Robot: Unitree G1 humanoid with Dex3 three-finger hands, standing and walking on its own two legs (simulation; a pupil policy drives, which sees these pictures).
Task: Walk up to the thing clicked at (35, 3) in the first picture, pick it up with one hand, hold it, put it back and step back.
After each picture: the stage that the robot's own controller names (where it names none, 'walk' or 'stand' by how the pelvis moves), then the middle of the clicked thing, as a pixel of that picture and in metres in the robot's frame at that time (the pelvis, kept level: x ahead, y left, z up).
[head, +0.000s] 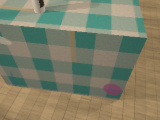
stand; out of the picture +0.94 +0.27 +0.08
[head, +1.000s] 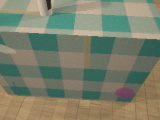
walk; out of the picture +0.82 +0.19 +0.11
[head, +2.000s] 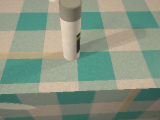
walk; (71, 32) +0.50 +0.04 +0.09
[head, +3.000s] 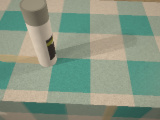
rise first; (42, 37) +0.45 +0.15 +0.11
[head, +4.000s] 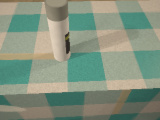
walk; (59, 33) +0.49 +0.08 +0.10
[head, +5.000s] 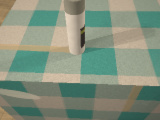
stand; (75, 27) +0.53 +0.05 +0.10
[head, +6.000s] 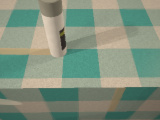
walk; (54, 28) +0.51 +0.11 +0.10
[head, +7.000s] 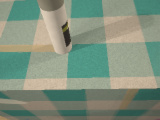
rise first; (56, 23) +0.48 +0.10 +0.12
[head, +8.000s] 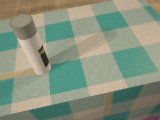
stand; (33, 48) +0.45 +0.19 +0.09
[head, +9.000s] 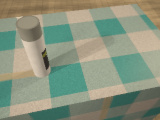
stand; (36, 50) +0.44 +0.18 +0.07
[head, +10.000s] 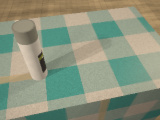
stand; (32, 53) +0.44 +0.19 +0.07
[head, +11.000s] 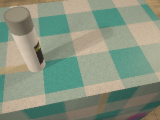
stand; (28, 44) +0.45 +0.19 +0.08
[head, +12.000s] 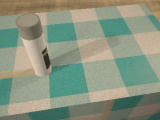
rise first; (36, 49) +0.44 +0.18 +0.08
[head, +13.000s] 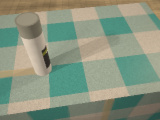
rise first; (36, 48) +0.44 +0.18 +0.09
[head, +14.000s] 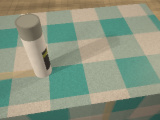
rise first; (36, 50) +0.43 +0.18 +0.09
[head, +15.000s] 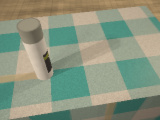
rise first; (38, 53) +0.43 +0.18 +0.08
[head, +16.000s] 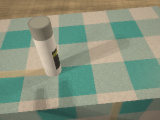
go down; (47, 50) +0.44 +0.17 +0.08
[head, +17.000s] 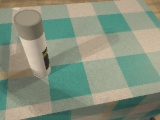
go down; (36, 49) +0.43 +0.15 +0.09
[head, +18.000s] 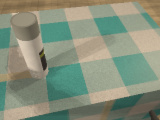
approach; (33, 50) +0.43 +0.16 +0.10
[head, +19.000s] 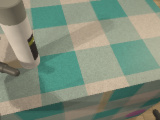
close in; (20, 37) +0.44 +0.17 +0.13
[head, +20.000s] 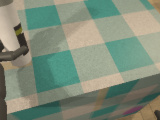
lift; (9, 28) +0.48 +0.20 +0.13
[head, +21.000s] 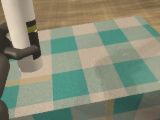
lift; (22, 25) +0.36 +0.16 +0.30
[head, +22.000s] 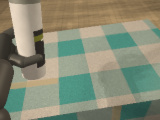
hold; (29, 33) +0.34 +0.15 +0.28
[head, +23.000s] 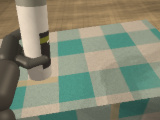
hold; (35, 35) +0.34 +0.13 +0.28
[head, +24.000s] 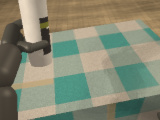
crouch; (35, 22) +0.38 +0.12 +0.29
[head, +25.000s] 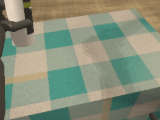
lower; (17, 2) +0.47 +0.17 +0.28
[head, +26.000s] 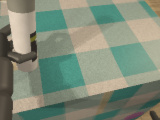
lower; (24, 33) +0.45 +0.17 +0.14
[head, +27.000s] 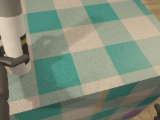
lower; (14, 37) +0.45 +0.19 +0.13
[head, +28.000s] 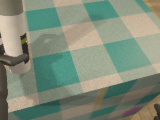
lower; (14, 36) +0.45 +0.18 +0.13
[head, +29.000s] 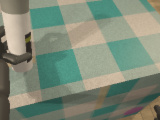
lower; (18, 34) +0.45 +0.18 +0.13
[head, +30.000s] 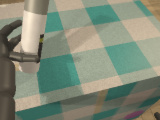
withdraw; (32, 35) +0.47 +0.14 +0.12
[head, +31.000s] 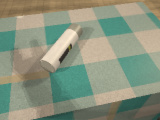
sink last; (63, 46) +0.54 +0.08 +0.02
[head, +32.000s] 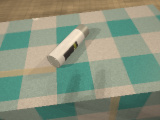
stand; (69, 44) +0.57 +0.10 +0.01
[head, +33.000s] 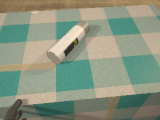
stand; (70, 40) +0.58 +0.09 +0.01
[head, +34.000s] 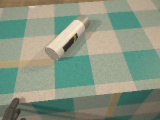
stand; (69, 36) +0.57 +0.09 +0.02
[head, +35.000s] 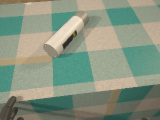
walk; (68, 32) +0.57 +0.09 +0.04
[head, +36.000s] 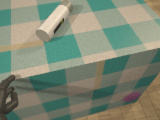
stand; (56, 19) +0.70 +0.07 +0.01
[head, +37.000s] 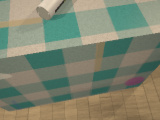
stand; out of the picture +0.73 +0.14 +0.01
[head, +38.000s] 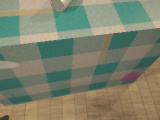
walk; out of the picture +0.78 +0.07 +0.02
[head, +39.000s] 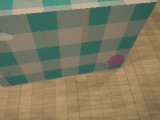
walk; out of the picture +0.98 +0.15 +0.01
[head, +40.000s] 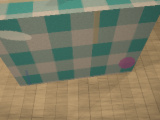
stand; out of the picture +1.04 +0.07 +0.00
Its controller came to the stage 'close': yes
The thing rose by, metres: 0.23
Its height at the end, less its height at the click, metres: -0.09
